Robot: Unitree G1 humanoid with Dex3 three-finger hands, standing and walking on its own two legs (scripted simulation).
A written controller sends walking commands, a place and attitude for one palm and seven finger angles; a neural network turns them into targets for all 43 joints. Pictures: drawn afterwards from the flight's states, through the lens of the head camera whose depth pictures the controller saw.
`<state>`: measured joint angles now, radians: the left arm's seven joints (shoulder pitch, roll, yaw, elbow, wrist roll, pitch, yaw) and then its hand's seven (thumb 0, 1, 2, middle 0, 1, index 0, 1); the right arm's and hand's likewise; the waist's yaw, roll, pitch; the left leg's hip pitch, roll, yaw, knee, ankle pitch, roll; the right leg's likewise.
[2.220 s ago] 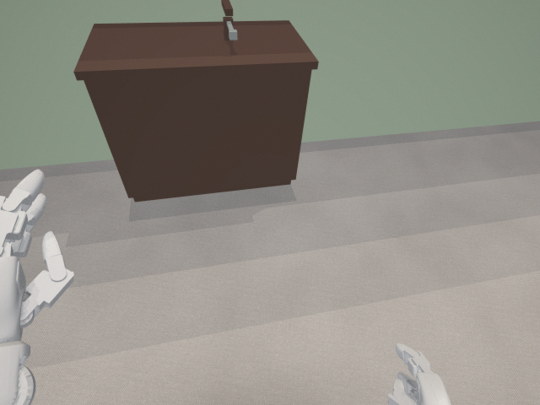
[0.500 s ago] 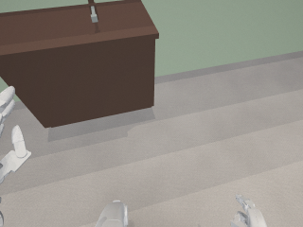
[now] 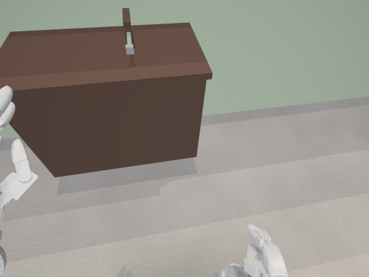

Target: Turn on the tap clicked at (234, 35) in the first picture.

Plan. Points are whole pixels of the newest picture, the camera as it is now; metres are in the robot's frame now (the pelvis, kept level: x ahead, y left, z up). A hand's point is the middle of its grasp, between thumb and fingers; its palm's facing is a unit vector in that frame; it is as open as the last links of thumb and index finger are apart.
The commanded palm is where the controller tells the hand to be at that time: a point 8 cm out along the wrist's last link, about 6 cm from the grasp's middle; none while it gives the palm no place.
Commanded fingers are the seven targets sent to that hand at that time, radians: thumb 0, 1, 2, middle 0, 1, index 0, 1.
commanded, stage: turn to face it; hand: left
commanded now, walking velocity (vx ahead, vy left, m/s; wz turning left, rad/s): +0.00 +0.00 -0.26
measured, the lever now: (129, 49) +0.85 +0.29 +0.02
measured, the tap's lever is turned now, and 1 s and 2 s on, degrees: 0 0 0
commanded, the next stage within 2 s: take the last steps up to it in 0.08 s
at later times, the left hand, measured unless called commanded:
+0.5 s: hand (114, 129) +0.30 +0.15 +0.19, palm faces +0.34 -0.79 -0.52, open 7.4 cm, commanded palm +0.26 +0.20 +0.17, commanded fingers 0.00 0.90 0.90 -0.20 -0.30 -0.20 -0.30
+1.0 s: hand (99, 99) +0.39 +0.21 +0.18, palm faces +0.36 -0.83 -0.43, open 7.4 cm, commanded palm +0.34 +0.25 +0.17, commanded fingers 0.00 0.90 0.90 -0.20 -0.30 -0.20 -0.30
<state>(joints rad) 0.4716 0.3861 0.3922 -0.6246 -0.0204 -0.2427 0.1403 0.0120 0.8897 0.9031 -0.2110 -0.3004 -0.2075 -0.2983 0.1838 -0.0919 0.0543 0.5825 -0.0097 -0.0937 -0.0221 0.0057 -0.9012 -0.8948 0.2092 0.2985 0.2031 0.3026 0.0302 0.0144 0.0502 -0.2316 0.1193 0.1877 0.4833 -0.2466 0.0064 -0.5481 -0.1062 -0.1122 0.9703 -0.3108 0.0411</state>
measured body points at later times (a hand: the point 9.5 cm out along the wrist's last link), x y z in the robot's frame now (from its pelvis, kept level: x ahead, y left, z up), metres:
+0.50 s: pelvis +0.08 -0.07 +0.00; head +0.10 -0.08 +0.45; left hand +0.28 +0.20 +0.22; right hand +0.21 -0.35 -0.09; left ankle +0.11 +0.07 -0.70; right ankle +0.11 -0.12 -0.74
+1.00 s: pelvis +0.15 -0.02 +0.00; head +0.17 -0.02 +0.45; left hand +0.36 +0.25 +0.20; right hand +0.30 -0.22 -0.09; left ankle +0.15 +0.09 -0.74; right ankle +0.16 -0.15 -0.68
